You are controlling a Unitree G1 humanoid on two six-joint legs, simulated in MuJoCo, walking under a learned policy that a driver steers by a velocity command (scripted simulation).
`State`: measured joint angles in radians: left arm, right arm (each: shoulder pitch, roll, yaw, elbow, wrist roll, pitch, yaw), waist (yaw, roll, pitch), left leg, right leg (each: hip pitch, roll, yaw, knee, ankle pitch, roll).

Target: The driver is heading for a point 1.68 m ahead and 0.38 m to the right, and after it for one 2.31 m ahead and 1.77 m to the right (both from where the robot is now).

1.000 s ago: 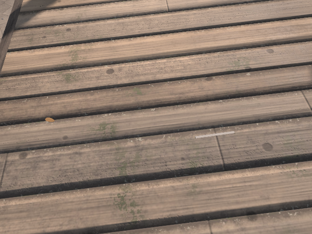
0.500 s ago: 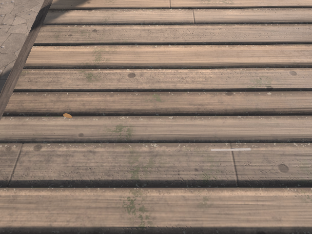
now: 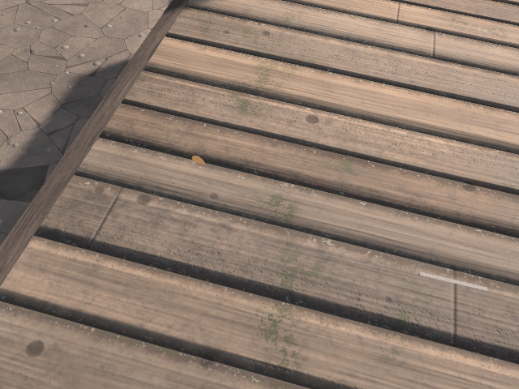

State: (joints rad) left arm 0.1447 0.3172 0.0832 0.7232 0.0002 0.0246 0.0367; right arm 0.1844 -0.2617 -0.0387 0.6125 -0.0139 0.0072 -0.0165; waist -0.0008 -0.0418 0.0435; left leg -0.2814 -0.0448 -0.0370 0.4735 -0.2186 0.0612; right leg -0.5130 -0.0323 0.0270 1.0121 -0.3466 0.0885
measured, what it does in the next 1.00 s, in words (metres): steps to the right, turning right: right foot, then right foot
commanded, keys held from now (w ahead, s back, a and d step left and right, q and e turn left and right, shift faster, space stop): e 0.32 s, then w+e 0.40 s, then w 0.04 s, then q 0.24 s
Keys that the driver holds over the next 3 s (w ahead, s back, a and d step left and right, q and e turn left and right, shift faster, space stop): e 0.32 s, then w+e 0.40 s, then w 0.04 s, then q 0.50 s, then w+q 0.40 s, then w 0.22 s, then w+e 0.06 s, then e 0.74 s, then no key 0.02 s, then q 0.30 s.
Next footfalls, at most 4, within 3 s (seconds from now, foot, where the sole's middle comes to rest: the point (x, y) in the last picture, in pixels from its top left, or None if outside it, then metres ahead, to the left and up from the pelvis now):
0.16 right None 0.04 -0.15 -0.78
0.82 right None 0.17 -0.25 -0.78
1.34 left None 0.33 -0.08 -0.78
1.80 right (374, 361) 0.53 -0.32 -0.78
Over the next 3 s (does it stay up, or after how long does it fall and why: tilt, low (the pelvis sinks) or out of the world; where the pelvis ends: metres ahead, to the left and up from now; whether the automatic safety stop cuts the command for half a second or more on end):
stays up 0.62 -0.24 -0.01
